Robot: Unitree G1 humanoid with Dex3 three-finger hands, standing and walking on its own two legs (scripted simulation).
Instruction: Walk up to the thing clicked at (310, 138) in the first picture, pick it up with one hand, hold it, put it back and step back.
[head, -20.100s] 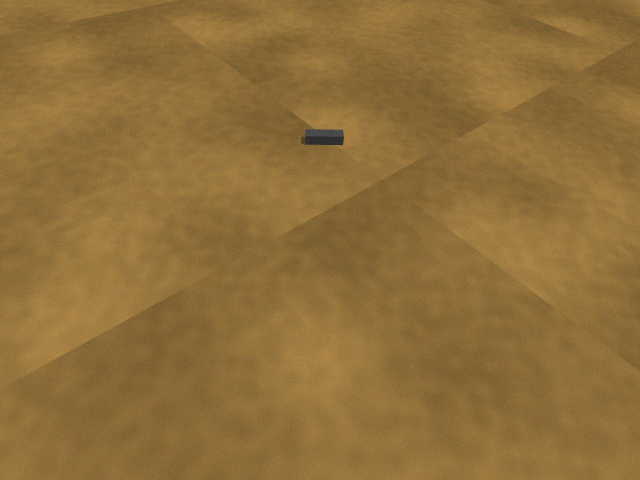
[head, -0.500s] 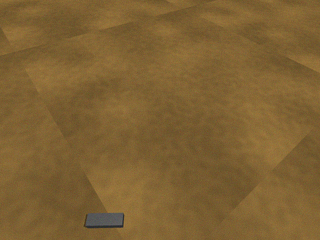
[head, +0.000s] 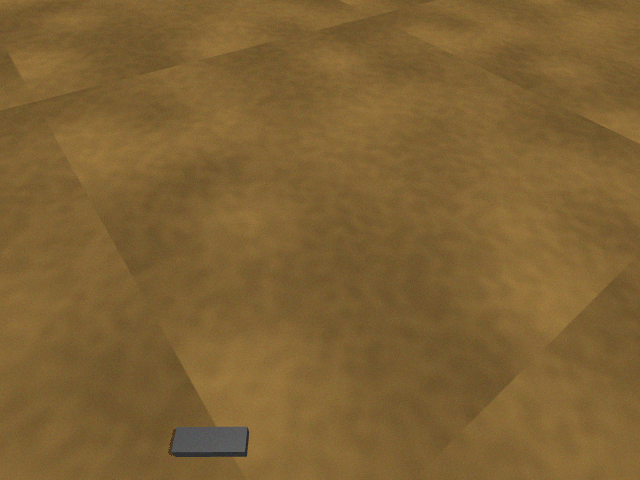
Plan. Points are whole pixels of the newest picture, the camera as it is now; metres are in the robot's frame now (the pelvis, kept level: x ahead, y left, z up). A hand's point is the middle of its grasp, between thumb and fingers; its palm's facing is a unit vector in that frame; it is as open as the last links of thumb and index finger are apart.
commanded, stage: stand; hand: left
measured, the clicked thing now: (211, 441) +0.37 +0.27 -0.76
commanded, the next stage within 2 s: walk up in 0.26 s
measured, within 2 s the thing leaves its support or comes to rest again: neither
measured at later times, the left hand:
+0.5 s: hand out of the picture +0.07 +0.28 -0.17, palm faces -0.03 -0.93 -0.38, open 7.4 cm
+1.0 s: hand out of the picture -0.02 +0.29 -0.18, palm faces -0.09 -0.91 -0.40, open 7.4 cm
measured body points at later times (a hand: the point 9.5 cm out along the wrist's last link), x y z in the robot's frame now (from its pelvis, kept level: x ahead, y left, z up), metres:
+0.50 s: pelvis -0.05 +0.02 -0.01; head +0.02 +0.02 +0.43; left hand +0.07 +0.33 -0.14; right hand +0.04 -0.31 -0.14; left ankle -0.06 +0.13 -0.72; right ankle +0.00 -0.11 -0.75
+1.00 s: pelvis -0.14 +0.03 -0.03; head -0.06 +0.01 +0.41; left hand -0.01 +0.33 -0.15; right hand -0.05 -0.29 -0.16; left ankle -0.10 +0.15 -0.75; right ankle -0.16 -0.09 -0.75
